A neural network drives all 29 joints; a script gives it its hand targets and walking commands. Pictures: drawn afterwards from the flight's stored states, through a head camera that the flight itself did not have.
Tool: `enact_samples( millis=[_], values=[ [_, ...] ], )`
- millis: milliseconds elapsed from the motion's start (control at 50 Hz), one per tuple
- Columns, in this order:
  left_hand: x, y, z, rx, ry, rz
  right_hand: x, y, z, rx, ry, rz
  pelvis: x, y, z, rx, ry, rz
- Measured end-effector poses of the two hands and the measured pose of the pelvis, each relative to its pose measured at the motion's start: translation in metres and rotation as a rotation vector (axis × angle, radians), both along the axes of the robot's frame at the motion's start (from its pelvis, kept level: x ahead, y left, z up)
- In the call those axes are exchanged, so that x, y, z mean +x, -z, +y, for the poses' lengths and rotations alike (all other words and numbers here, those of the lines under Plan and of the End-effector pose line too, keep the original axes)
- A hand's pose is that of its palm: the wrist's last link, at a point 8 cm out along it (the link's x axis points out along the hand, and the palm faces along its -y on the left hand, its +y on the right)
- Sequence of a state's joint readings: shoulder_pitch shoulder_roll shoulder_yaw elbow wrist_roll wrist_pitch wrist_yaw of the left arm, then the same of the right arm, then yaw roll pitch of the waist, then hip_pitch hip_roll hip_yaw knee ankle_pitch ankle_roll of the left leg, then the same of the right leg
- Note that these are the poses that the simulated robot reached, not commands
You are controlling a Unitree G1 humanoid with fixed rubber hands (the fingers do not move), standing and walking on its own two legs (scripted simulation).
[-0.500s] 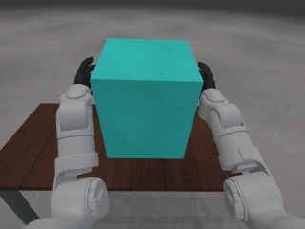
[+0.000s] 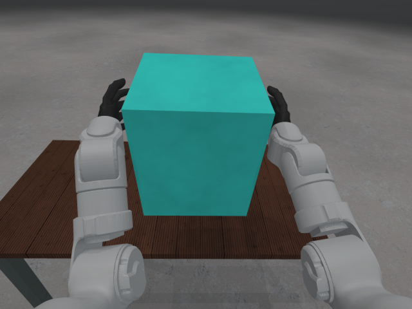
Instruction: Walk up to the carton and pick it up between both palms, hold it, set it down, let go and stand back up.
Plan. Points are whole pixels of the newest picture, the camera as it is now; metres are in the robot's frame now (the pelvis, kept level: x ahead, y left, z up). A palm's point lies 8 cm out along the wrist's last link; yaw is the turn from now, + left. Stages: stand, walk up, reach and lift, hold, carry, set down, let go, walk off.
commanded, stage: hold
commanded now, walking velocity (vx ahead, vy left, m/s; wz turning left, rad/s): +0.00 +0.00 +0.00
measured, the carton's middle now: (197, 137) +0.38 +0.00 +0.21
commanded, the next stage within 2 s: none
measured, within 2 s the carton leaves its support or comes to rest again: neither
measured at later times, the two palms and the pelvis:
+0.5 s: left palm (114, 121) +0.36 +0.15 +0.26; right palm (280, 128) +0.36 -0.15 +0.24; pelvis +0.00 +0.00 +0.00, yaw +0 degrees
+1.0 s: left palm (112, 122) +0.36 +0.15 +0.26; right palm (278, 129) +0.36 -0.15 +0.24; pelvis +0.00 +0.00 +0.00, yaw +0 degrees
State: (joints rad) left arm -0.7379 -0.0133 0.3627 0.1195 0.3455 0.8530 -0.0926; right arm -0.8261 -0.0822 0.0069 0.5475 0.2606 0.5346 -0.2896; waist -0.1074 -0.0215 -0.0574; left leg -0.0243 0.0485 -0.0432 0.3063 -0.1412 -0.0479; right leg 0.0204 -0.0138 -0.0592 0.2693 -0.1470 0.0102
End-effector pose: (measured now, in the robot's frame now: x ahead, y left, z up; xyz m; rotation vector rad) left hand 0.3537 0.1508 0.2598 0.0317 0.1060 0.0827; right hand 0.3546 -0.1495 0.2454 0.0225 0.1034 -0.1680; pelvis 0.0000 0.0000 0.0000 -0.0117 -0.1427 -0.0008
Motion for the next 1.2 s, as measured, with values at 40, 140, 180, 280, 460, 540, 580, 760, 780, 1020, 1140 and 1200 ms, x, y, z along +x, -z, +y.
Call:
enact_samples(
  millis=[40, 140, 180, 280, 460, 540, 580, 760, 780, 1020, 1140, 1200],
  values=[
    [0.0018, 0.0003, -0.0011, -0.002, 0.002, 0.006, 0.0006, 0.0007, -0.0009, -0.001, 0.004, 0.006, -0.0011, 0.0001, -0.0004, 0.001, -0.002, -0.004],
    [0.0048, 0.0002, -0.0037, -0.004, 0.008, 0.01, 0.0017, 0.0023, -0.0035, -0.009, 0.007, 0.012, -0.0019, -0.0001, -0.0011, 0.002, -0.001, 0.004],
    [0.0048, -0.0014, -0.0043, -0.006, 0.006, 0.003, 0.0022, 0.0013, -0.004, -0.009, 0.006, 0.005, -0.0015, -0.0002, -0.0015, 0.002, 0.001, 0.01],
    [0.006, -0.0014, -0.0039, -0.007, 0.0, 0.012, 0.0048, 0.0003, -0.0037, -0.015, 0.001, 0.013, -0.0004, -0.0003, -0.0026, 0.002, 0.001, 0.008],
    [0.0044, -0.0007, -0.0043, -0.003, 0.007, -0.002, 0.0018, 0.0018, -0.0042, -0.015, 0.006, 0.002, 0.0027, -0.0002, -0.0034, 0.0, -0.003, 0.005],
    [0.0034, 0.0007, -0.0044, 0.0, 0.006, 0.004, 0.0009, 0.0031, -0.0042, -0.005, 0.007, 0.008, 0.0028, -0.0001, -0.002, 0.0, 0.0, -0.001],
    [0.0037, 0.0011, -0.004, -0.003, 0.007, 0.008, 0.0007, 0.0041, -0.0038, -0.006, 0.007, 0.01, 0.0024, 0.0, -0.0015, 0.001, 0.0, -0.004],
    [0.0045, 0.0002, -0.0011, -0.005, 0.006, 0.005, 0.0016, 0.0033, -0.0008, -0.011, 0.007, 0.009, 0.0013, -0.0003, 0.0, 0.001, 0.003, 0.002],
    [0.0046, 0.0002, -0.0007, -0.006, 0.006, 0.005, 0.0017, 0.0031, -0.0005, -0.012, 0.006, 0.009, 0.0012, -0.0003, 0.0002, 0.002, 0.004, 0.003],
    [0.0038, 0.0019, -0.0016, -0.005, 0.008, 0.008, 0.0003, 0.0046, -0.0013, -0.01, 0.008, 0.013, -0.0003, -0.0001, 0.0, 0.0, 0.0, -0.001],
    [0.0035, 0.0006, -0.0032, -0.007, 0.005, 0.002, 0.0007, 0.0026, -0.003, -0.007, 0.007, 0.008, -0.0008, -0.0002, -0.0003, 0.001, 0.002, 0.008],
    [0.0028, -0.0008, -0.0033, -0.003, 0.002, -0.001, 0.0012, 0.001, -0.0031, -0.002, 0.004, 0.004, -0.0007, -0.0002, -0.001, 0.001, 0.001, 0.008]
  ],
)
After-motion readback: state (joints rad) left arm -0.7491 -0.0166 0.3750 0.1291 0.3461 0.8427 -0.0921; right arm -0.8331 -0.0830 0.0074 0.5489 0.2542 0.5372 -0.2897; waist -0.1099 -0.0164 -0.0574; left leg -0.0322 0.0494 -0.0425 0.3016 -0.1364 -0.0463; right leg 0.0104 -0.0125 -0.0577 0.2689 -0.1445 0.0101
